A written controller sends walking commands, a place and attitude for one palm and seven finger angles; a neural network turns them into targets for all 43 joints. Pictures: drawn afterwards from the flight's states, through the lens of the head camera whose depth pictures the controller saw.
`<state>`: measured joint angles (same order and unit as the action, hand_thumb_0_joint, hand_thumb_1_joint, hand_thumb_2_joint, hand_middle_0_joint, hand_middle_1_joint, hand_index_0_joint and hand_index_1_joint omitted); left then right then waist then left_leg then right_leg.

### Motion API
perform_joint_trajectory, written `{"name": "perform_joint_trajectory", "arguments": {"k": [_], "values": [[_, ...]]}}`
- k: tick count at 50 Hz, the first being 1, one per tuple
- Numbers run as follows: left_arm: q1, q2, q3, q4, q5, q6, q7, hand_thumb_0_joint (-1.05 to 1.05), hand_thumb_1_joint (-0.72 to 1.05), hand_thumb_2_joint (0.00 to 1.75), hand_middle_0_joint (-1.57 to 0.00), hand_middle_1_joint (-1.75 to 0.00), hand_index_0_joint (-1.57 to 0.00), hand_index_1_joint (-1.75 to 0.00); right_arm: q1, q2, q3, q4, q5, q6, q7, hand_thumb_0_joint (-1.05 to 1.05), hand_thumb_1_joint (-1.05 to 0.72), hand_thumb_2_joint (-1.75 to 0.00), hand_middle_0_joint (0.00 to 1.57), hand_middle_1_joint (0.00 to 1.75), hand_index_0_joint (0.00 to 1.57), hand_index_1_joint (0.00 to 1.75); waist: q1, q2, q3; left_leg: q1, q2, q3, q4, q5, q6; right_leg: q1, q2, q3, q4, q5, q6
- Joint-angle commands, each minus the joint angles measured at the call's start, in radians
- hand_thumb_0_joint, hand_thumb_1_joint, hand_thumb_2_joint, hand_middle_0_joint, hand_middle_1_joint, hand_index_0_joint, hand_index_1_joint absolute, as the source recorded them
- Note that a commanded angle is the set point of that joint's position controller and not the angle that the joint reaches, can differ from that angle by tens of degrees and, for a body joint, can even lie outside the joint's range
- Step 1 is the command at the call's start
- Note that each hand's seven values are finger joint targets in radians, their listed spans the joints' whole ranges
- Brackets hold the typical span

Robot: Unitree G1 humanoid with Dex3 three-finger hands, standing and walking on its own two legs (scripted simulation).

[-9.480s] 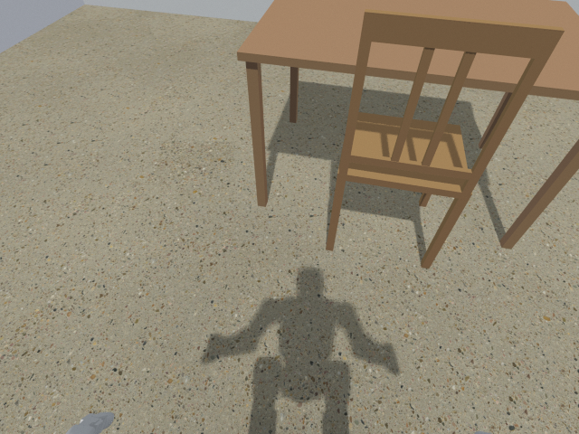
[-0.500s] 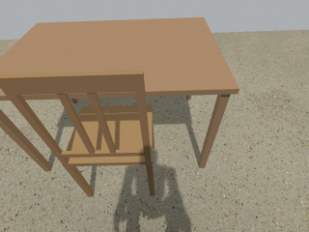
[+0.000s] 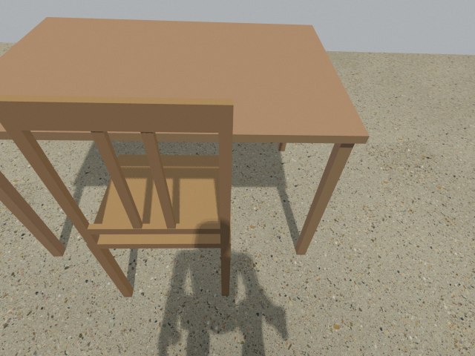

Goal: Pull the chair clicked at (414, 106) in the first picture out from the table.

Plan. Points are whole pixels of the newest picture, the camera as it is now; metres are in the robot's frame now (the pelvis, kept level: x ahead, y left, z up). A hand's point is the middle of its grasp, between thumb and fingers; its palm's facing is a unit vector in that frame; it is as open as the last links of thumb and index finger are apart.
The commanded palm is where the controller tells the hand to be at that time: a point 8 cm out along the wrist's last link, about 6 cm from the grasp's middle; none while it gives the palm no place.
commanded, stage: look again from close up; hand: left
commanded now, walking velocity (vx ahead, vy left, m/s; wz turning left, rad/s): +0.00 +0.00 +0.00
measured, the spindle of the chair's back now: (121, 186) +0.48 +0.31 -0.06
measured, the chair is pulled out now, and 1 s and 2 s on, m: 0.00 0.00 0.00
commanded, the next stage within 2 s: shuffle to correct the standing spot in 0.74 s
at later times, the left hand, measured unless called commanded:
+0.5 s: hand out of the picture -0.04 +0.22 -0.17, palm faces +0.01 -0.98 -0.17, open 7.4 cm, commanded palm none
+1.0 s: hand out of the picture -0.03 +0.20 -0.18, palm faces +0.00 -0.99 -0.13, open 7.4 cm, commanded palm none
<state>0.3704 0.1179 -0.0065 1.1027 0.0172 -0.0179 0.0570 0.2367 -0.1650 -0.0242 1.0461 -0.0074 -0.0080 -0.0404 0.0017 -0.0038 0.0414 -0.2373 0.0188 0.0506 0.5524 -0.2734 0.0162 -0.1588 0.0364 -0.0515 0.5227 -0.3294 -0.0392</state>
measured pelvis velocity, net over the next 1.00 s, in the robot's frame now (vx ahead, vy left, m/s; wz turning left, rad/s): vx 0.00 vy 0.05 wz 0.00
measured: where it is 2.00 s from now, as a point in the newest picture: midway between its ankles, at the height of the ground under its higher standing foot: outside the picture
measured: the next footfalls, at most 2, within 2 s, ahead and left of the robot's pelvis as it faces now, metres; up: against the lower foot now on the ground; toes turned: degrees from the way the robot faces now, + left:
none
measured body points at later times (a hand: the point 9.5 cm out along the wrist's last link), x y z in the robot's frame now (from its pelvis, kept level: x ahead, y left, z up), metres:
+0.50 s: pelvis -0.02 +0.05 +0.01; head +0.00 +0.07 +0.46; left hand -0.04 +0.27 -0.16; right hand -0.02 -0.17 -0.15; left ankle +0.01 +0.10 -0.73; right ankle -0.03 -0.09 -0.73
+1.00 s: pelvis +0.00 +0.05 +0.01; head +0.00 +0.07 +0.46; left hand -0.03 +0.25 -0.16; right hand -0.01 -0.17 -0.15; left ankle +0.01 +0.10 -0.73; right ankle -0.03 -0.09 -0.73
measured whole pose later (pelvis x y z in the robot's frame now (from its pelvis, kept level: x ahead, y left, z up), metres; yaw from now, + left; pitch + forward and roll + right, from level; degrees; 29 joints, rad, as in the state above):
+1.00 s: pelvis +0.00 +0.05 +0.01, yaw +0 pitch +0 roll +0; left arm 0.36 0.14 -0.02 1.11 0.03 0.00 0.03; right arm 0.29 -0.13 0.00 1.14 -0.01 -0.01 -0.02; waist 0.00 -0.05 0.00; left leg -0.22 -0.07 0.09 0.43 -0.21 0.10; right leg -0.19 -0.06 -0.02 0.49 -0.32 0.01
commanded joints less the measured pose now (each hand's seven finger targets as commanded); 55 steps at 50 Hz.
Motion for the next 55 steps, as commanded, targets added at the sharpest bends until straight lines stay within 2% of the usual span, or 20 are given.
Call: {"name": "perform_joint_trajectory", "arguments": {"k": [1,2,5,6,9,11,16,22,27,31,34,36,38,41,42,44,47,48,51,55], "values": [[0.056,0.101,0.014,-0.050,0.005,-0.001,0.001,0.00,0.90,0.90,-0.20,-0.30,-0.20,-0.30,0.070,-0.068,0.007,-0.027,-0.007,-0.013,0.008,0.00,-0.90,-0.90,0.20,0.30,0.20,0.30,0.001,0.125,0.061,-0.007,0.097,-0.115,-0.118,0.163,0.034,-0.097,-0.109,0.122,-0.122,0.108,-0.015],[0.050,0.113,0.012,-0.052,0.004,0.002,-0.002,0.00,0.90,0.90,-0.20,-0.30,-0.20,-0.30,0.061,-0.071,0.010,-0.033,-0.005,-0.011,0.009,0.00,-0.90,-0.90,0.20,0.30,0.20,0.30,0.001,0.121,0.083,-0.039,0.094,-0.130,-0.149,0.084,0.037,-0.096,-0.104,0.116,-0.128,0.059,-0.013],[0.034,0.117,0.007,-0.064,0.006,0.007,-0.011,0.00,0.90,0.90,-0.20,-0.30,-0.20,-0.30,0.059,-0.091,0.005,-0.047,-0.009,-0.007,0.014,0.00,-0.90,-0.90,0.20,0.30,0.20,0.30,-0.001,0.055,0.118,-0.098,0.087,-0.161,-0.230,-0.138,0.037,-0.115,-0.098,0.108,-0.134,-0.015,-0.008],[0.036,0.118,0.007,-0.069,0.008,0.008,-0.012,0.00,0.90,0.90,-0.20,-0.30,-0.20,-0.30,0.064,-0.095,0.004,-0.048,-0.010,-0.008,0.016,0.00,-0.90,-0.90,0.20,0.30,0.20,0.30,0.003,0.033,0.121,-0.113,0.094,-0.171,-0.252,-0.162,0.042,-0.107,-0.097,0.098,-0.128,-0.007,-0.005],[0.041,0.117,0.006,-0.079,0.008,0.012,-0.017,0.00,0.90,0.90,-0.20,-0.30,-0.20,-0.30,0.061,-0.120,0.003,-0.055,-0.011,-0.012,0.017,0.00,-0.90,-0.90,0.20,0.30,0.20,0.30,0.009,0.054,0.081,-0.117,0.109,-0.207,-0.307,-0.225,0.051,-0.076,-0.095,0.069,-0.098,0.012,0.005],[0.040,0.122,0.008,-0.083,0.009,0.013,-0.018,0.00,0.90,0.90,-0.20,-0.30,-0.20,-0.30,0.071,-0.123,0.003,-0.053,-0.009,-0.015,0.016,0.00,-0.90,-0.90,0.20,0.30,0.20,0.30,0.010,0.045,0.050,-0.103,0.118,-0.218,-0.323,-0.212,0.057,-0.059,-0.095,0.054,-0.087,0.033,0.007],[0.039,0.122,0.007,-0.077,0.007,0.011,-0.021,0.00,0.90,0.90,-0.20,-0.30,-0.20,-0.30,0.086,-0.121,0.006,-0.033,-0.005,-0.018,0.015,0.00,-0.90,-0.90,0.20,0.30,0.20,0.30,0.009,0.034,0.038,-0.075,0.120,-0.225,-0.337,-0.176,0.056,-0.065,-0.103,0.052,-0.091,0.057,0.011],[0.049,0.112,0.004,-0.050,0.001,0.003,-0.017,0.00,0.90,0.90,-0.20,-0.30,-0.20,-0.30,0.108,-0.108,0.013,0.010,-0.002,-0.026,0.014,0.00,-0.90,-0.90,0.20,0.30,0.20,0.30,0.003,0.009,0.005,-0.005,0.108,-0.191,-0.297,-0.018,0.049,-0.061,-0.125,0.071,-0.115,0.113,0.015],[0.064,0.102,0.000,-0.029,0.000,0.002,-0.014,0.00,0.90,0.90,-0.20,-0.30,-0.20,-0.30,0.106,-0.094,0.015,0.037,0.000,-0.025,0.014,0.00,-0.90,-0.90,0.20,0.30,0.20,0.30,0.002,0.017,0.029,-0.003,0.099,-0.169,-0.292,-0.011,0.044,-0.068,-0.132,0.077,-0.127,0.117,0.018],[0.071,0.095,-0.001,-0.018,0.000,-0.001,-0.012,0.00,0.90,0.90,-0.20,-0.30,-0.20,-0.30,0.109,-0.084,0.015,0.050,0.003,-0.026,0.013,0.00,-0.90,-0.90,0.20,0.30,0.20,0.30,0.001,-0.006,0.024,0.008,0.096,-0.158,-0.281,0.022,0.045,-0.066,-0.135,0.082,-0.131,0.135,0.019],[0.077,0.086,-0.002,-0.011,-0.001,-0.001,-0.009,0.00,0.90,0.90,-0.20,-0.30,-0.20,-0.30,0.111,-0.080,0.016,0.059,0.002,-0.028,0.012,0.00,-0.90,-0.90,0.20,0.30,0.20,0.30,-0.002,0.016,0.012,0.033,0.096,-0.152,-0.273,0.059,0.043,-0.071,-0.135,0.084,-0.126,0.142,0.021],[0.076,0.086,-0.002,-0.010,0.000,-0.001,-0.008,0.00,0.90,0.90,-0.20,-0.30,-0.20,-0.30,0.109,-0.073,0.017,0.062,0.004,-0.027,0.011,0.00,-0.90,-0.90,0.20,0.30,0.20,0.30,-0.001,-0.008,0.031,0.023,0.094,-0.149,-0.271,0.061,0.045,-0.073,-0.135,0.086,-0.134,0.143,0.022],[0.083,0.082,-0.003,-0.005,0.000,-0.001,-0.007,0.00,0.90,0.90,-0.20,-0.30,-0.20,-0.30,0.108,-0.075,0.017,0.064,0.003,-0.028,0.011,0.00,-0.90,-0.90,0.20,0.30,0.20,0.30,-0.002,0.004,0.021,0.039,0.093,-0.147,-0.269,0.074,0.042,-0.076,-0.138,0.089,-0.130,0.149,0.022],[0.083,0.081,-0.003,-0.006,0.001,0.000,-0.008,0.00,0.90,0.90,-0.20,-0.30,-0.20,-0.30,0.102,-0.071,0.018,0.067,0.004,-0.026,0.011,0.00,-0.90,-0.90,0.20,0.30,0.20,0.30,0.001,0.005,0.048,0.021,0.094,-0.145,-0.279,0.041,0.043,-0.081,-0.135,0.090,-0.138,0.137,0.023],[0.085,0.078,-0.002,-0.004,0.001,-0.001,-0.008,0.00,0.90,0.90,-0.20,-0.30,-0.20,-0.30,0.101,-0.073,0.017,0.067,0.003,-0.026,0.012,0.00,-0.90,-0.90,0.20,0.30,0.20,0.30,-0.001,0.006,0.036,0.027,0.091,-0.145,-0.274,0.045,0.042,-0.079,-0.137,0.091,-0.137,0.143,0.022],[0.086,0.075,-0.003,-0.001,0.003,0.000,-0.011,0.00,0.90,0.90,-0.20,-0.30,-0.20,-0.30,0.112,-0.082,0.016,0.075,-0.001,-0.024,0.012,0.00,-0.90,-0.90,0.20,0.30,0.20,0.30,-0.007,0.003,0.036,0.031,0.105,-0.171,-0.299,-0.078,0.049,-0.088,-0.122,0.064,-0.113,0.063,0.023],[0.074,0.073,0.001,-0.012,0.014,0.008,-0.019,0.00,0.90,0.90,-0.20,-0.30,-0.20,-0.30,0.115,-0.108,0.002,0.072,-0.004,-0.012,0.012,0.00,-0.90,-0.90,0.20,0.30,0.20,0.30,-0.010,0.050,0.084,-0.022,0.149,-0.259,-0.362,-0.295,0.081,-0.141,-0.091,0.010,-0.049,-0.043,0.023],[0.079,0.072,0.003,-0.014,0.016,0.010,-0.022,0.00,0.90,0.90,-0.20,-0.30,-0.20,-0.30,0.115,-0.110,-0.002,0.069,-0.005,-0.010,0.012,0.00,-0.90,-0.90,0.20,0.30,0.20,0.30,-0.007,0.046,0.089,-0.035,0.160,-0.281,-0.371,-0.338,0.093,-0.151,-0.088,0.001,-0.032,-0.059,0.023],[0.080,0.069,0.008,-0.026,0.018,0.011,-0.030,0.00,0.90,0.90,-0.20,-0.30,-0.20,-0.30,0.120,-0.110,-0.009,0.061,-0.007,-0.009,0.010,0.00,-0.90,-0.90,0.20,0.30,0.20,0.30,-0.007,0.038,0.094,-0.057,0.165,-0.301,-0.352,-0.332,0.116,-0.158,-0.082,-0.002,-0.024,-0.047,0.017],[0.086,0.074,0.015,-0.034,0.014,0.002,-0.035,0.00,0.90,0.90,-0.20,-0.30,-0.20,-0.30,0.135,-0.107,-0.011,0.054,-0.010,-0.020,0.006,0.00,-0.90,-0.90,0.20,0.30,0.20,0.30,-0.004,0.052,0.038,-0.030,0.153,-0.289,-0.276,-0.174,0.120,-0.129,-0.096,0.010,-0.045,0.006,0.009]]}}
